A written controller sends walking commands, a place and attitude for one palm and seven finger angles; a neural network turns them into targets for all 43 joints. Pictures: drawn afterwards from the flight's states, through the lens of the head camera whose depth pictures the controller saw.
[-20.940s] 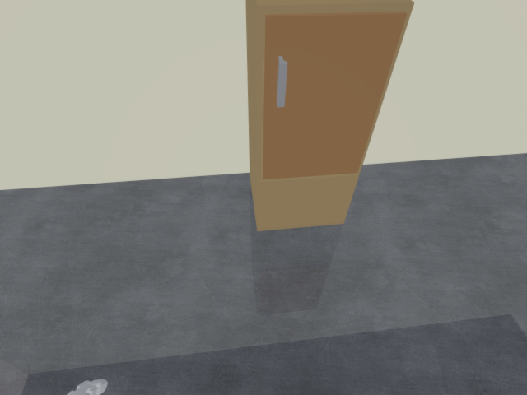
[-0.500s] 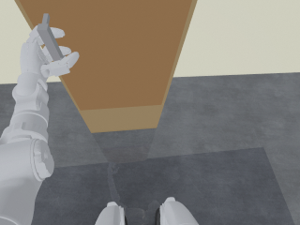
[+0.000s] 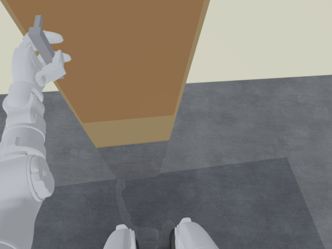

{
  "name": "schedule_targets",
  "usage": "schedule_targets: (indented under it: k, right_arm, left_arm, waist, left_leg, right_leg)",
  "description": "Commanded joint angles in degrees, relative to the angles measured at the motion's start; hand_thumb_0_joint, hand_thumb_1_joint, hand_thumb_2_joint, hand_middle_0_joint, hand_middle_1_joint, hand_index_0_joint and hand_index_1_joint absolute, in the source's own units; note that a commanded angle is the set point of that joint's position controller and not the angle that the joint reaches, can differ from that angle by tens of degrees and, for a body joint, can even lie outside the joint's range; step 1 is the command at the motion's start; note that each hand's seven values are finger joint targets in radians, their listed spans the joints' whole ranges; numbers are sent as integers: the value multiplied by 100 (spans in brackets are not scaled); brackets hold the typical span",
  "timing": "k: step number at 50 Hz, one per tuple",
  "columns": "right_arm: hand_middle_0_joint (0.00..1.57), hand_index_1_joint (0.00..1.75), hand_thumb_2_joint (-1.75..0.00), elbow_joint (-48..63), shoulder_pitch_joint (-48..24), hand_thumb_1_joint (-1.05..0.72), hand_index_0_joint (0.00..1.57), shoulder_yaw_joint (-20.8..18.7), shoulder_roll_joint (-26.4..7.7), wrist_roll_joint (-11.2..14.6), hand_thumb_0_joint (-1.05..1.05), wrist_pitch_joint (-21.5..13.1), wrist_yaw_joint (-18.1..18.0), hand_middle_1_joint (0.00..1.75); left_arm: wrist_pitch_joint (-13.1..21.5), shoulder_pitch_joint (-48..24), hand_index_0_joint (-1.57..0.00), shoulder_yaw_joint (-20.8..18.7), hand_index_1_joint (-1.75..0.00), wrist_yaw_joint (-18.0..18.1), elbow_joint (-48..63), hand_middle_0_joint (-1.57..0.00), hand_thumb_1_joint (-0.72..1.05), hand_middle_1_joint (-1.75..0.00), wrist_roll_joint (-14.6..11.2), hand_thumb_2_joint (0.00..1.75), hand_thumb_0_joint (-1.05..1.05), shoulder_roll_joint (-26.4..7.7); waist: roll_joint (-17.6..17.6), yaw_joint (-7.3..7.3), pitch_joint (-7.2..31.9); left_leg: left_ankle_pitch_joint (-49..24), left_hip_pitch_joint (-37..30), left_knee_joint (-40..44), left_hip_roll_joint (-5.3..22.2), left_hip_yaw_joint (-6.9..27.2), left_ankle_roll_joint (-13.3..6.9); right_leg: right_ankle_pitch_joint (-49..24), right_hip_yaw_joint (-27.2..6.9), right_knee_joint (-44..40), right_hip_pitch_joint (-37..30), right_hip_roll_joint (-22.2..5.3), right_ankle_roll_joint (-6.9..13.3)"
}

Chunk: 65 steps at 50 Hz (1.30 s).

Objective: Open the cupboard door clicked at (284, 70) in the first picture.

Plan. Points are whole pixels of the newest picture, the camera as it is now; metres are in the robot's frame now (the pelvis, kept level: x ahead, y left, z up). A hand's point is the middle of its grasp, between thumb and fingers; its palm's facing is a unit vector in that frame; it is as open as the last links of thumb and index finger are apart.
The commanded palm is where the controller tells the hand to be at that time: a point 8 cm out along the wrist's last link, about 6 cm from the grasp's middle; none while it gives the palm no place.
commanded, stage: pull the door open along its arc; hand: left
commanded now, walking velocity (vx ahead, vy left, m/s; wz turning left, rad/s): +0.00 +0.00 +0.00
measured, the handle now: (49, 49) +0.57 +0.22 +0.08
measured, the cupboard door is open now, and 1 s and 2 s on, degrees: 0 47 49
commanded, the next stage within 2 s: open thumb and fingers to let go in 0.78 s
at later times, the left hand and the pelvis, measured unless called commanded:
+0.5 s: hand (87, 125) +0.37 +0.13 +0.09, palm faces +0.24 -0.96 +0.12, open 6.0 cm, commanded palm +0.31 +0.18 +0.08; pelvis +0.01 +0.00 +0.02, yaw +0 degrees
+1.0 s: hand (140, 156) +0.30 +0.03 +0.08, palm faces +0.43 -0.90 -0.03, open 5.9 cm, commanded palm +0.25 +0.08 +0.08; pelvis +0.00 -0.06 +0.02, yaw +4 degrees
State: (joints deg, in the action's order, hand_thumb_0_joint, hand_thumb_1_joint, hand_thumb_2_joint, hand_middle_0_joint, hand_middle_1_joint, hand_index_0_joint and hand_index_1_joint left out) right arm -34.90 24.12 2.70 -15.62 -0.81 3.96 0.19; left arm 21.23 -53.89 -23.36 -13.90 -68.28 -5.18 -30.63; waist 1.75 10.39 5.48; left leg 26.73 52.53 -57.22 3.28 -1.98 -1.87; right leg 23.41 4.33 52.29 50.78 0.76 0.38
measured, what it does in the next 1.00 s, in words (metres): shifts its weight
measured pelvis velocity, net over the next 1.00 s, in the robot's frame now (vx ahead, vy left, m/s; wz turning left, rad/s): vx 0.00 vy -0.06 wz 0.08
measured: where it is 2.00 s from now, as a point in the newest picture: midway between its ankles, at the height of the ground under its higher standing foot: outside the picture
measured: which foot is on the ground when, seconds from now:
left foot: down 0.00-1.00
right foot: down 0.00-1.00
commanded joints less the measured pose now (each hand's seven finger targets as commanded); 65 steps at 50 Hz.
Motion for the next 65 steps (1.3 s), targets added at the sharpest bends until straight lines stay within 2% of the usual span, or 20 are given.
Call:
schedule_targets:
  k: [1, 8, 11, 15, 16, 17, 18, 19, 23, 26, 28, 31, 33, 37, 38, 44, 48, 50, 56, 65]
  right_arm:
    - [20, 30, -90, 401, 899, -90, 20, -428, -990, 11, 0, -11, -49, 30]
    - [20, 30, -90, 746, 591, -90, 20, -508, -891, 124, 0, 8, 36, 30]
    - [20, 30, -90, 899, 364, -90, 20, -541, -806, 193, 0, -50, 85, 30]
    - [20, 30, -90, 1016, 64, -90, 20, -556, -704, 244, 0, -180, 137, 30]
    - [20, 30, -90, 1042, -145, -90, 20, -577, -536, 199, 0, -278, 155, 30]
    - [20, 30, -90, 1057, -224, -90, 20, -564, -510, 184, 0, -367, 213, 30]
    - [20, 30, -90, 1078, -294, -90, 20, -563, -485, 188, 0, -437, 256, 30]
    - [20, 30, -90, 1041, -354, -90, 20, -561, -459, 161, 0, -478, 291, 30]
    - [20, 30, -90, 1113, -633, -90, 20, -554, -381, -27, 0, -521, 354, 30]
    - [20, 30, -90, 1188, -922, -90, 20, -524, -237, -116, 0, -514, 374, 30]
    - [20, 30, -90, 1239, -1049, -90, 20, -497, -206, -186, 0, -464, 344, 30]
    - [20, 30, -90, 1317, -1328, -90, 20, -452, -83, -248, 0, -408, 299, 30]
    - [20, 30, -90, 1344, -1441, -90, 20, -418, -57, -267, 0, -353, 222, 30]
    - [20, 30, -90, 1440, -1716, -90, 20, -358, 106, -255, 0, -302, 122, 30]
    - [20, 30, -90, 1445, -1798, -90, 20, -332, 119, -239, 0, -319, 110, 30]
    - [20, 30, -90, 1110, -2027, -90, 20, -258, 118, -329, 0, -486, 25, 30]
    - [20, 30, -90, 1026, -1925, -90, 20, -327, 134, -338, 0, -580, -12, 30]
    - [20, 30, -90, 1007, -1864, -90, 20, -346, 130, -334, 0, -589, -21, 30]
    - [20, 30, -90, 959, -1728, -90, 20, -407, 67, -313, 0, -579, -65, 30]
    - [20, 30, -90, 948, -1746, -90, 20, -433, 40, -297, 0, -597, -86, 30]
  left_arm:
    - [388, -1543, -40, -168, -135, -119, 1583, -40, 90, -135, -196, 90, 0, -1263]
    - [326, 279, -40, -42, -135, -63, 2591, -40, 90, -135, -518, 90, 0, -682]
    - [279, 1288, -40, 198, -135, -4, 3350, -40, 90, -135, -676, 90, 0, -196]
    - [243, 2162, -40, 641, -135, 161, 4365, -40, 90, -135, -819, 90, 0, 498]
    - [200, 2239, -40, -14, -135, 964, 4847, -40, 90, -135, -1150, 90, 0, 709]
    - [127, 2716, -40, 568, -135, 1367, 5076, -40, 90, -135, -1013, 90, 0, 1330]
    - [108, 3021, -40, 813, -135, 1623, 5414, -40, 90, -135, -953, 90, 0, 1602]
    - [85, 3223, -40, 919, -135, 1879, 5642, -40, 90, -135, -833, 90, 0, 1744]
    - [26, 3846, -40, 1388, -135, 2995, 6493, -40, 90, -135, -200, 90, 0, 2226]
    - [-78, 4284, -40, 1982, -135, 3693, 6986, -40, 90, -135, 266, 90, 0, 2856]
    - [-214, 4683, -40, 2205, -135, 4135, 7082, -40, 90, -135, 614, 90, 0, 2984]
    - [-445, 4925, -40, 2647, -135, 4670, 7369, -40, 90, -135, 1012, 90, 0, 3389]
    - [-609, 5312, -40, 2723, -135, 4771, 7357, -40, 90, -135, 1111, 90, 0, 3384]
    - [-796, 6162, -40, 3181, -135, 4711, 7956, -40, 90, -135, 1095, 90, 0, 3757]
    - [-850, 6171, -40, 3389, -135, 4673, 7992, -40, 90, -135, 1045, 90, 0, 3917]
    - [-869, 4452, -40, 3679, -135, 4895, 7515, -40, 90, -135, 1104, 90, 0, 4193]
    - [-727, 4605, -38, 3346, -132, 4885, 7324, -38, 62, -132, 1118, 78, 0, 3848]
    - [-696, 4590, -37, 3392, -130, 4806, 7305, -37, 48, -130, 1078, 72, 0, 3892]
    - [-555, 4640, -34, 3337, -126, 4560, 7222, -34, 6, -126, 991, 54, 0, 3784]
    - [-366, 4456, -30, 3290, -120, 4482, 7102, -30, -50, -120, 1000, 30, 0, 3693]
  waist:
    - [696, -252, 3055]
    - [261, -576, 2862]
    - [170, -737, 2694]
    - [195, -795, 2385]
    - [30, -1228, 2374]
    - [124, -1069, 2283]
    - [31, -1055, 2147]
    - [217, -1071, 2107]
    - [-244, -1091, 1960]
    - [-113, -1121, 1819]
    - [-438, -1123, 1674]
    - [-368, -1157, 1511]
    - [-664, -1148, 1372]
    - [-529, -1226, 1335]
    - [-526, -1146, 1191]
    - [-677, -793, 582]
    - [-768, -980, 1179]
    - [-712, -971, 1391]
    - [-1002, -917, 1391]
    - [-929, -900, 1249]
  left_leg:
    - [-2989, -2279, 597, -183, 368, 40]
    - [-3326, -2236, 835, -192, 198, 5]
    - [-3514, -2321, 982, -171, 139, 20]
    - [-3552, -2539, 1109, -160, 103, 49]
    - [-3496, -2329, 1166, -194, 67, 124]
    - [-3550, -2474, 1195, -189, 59, 161]
    - [-3634, -2538, 1191, -164, 96, 176]
    - [-3697, -2625, 1215, -154, 99, 219]
    - [-3244, -2537, 1253, -178, 104, 202]
    - [-2887, -2556, 1299, -208, 87, 210]
    - [-2479, -2430, 1346, -223, 133, 182]
    - [-2008, -2357, 1383, -273, 123, 188]
    - [-1773, -2300, 1420, -297, 134, 170]
    - [-1751, -2442, 1440, -361, 50, 176]
    - [-1700, -2472, 1424, -362, 70, 164]
    - [-1122, -2345, 1158, -412, 230, 143]
    - [-1129, -2178, 1111, -472, 247, 168]
    - [-1250, -2137, 1105, -479, 236, 171]
    - [-1317, -2006, 1129, -452, 253, 161]
    - [-1131, -1999, 1128, -442, 265, 134]
  right_leg:
    - [-2485, -173, -396, -1545, 268, 69]
    - [-2964, -179, -527, -2203, 267, 70]
    - [-3109, -168, -596, -2405, 235, 60]
    - [-3074, -120, -678, -2424, 215, 53]
    - [-2982, -36, -727, -2542, 218, 37]
    - [-2949, -17, -710, -2509, 217, 24]
    - [-2888, 29, -738, -2452, 206, 29]
    - [-2834, 48, -703, -2396, 183, 39]
    - [-2682, 29, -665, -2567, 118, 74]
    - [-2469, 8, -684, -2576, 41, 102]
    - [-2245, -5, -743, -2652, 23, 117]
    - [-1897, -35, -816, -2668, -26, 138]
    - [-1753, -92, -995, -2791, -28, 144]
    - [-1955, -215, -1197, -3121, -89, 149]
    - [-1938, -230, -1287, -3070, -97, 136]
    - [-1048, -514, -1613, -2319, -277, 5]
    - [-1285, -806, -1603, -2732, -414, -64]
    - [-1793, -886, -1533, -2947, -482, -110]
    - [-2441, -961, -1480, -3161, -559, -207]
    - [-1752, -986, -1567, -2903, -561, -168]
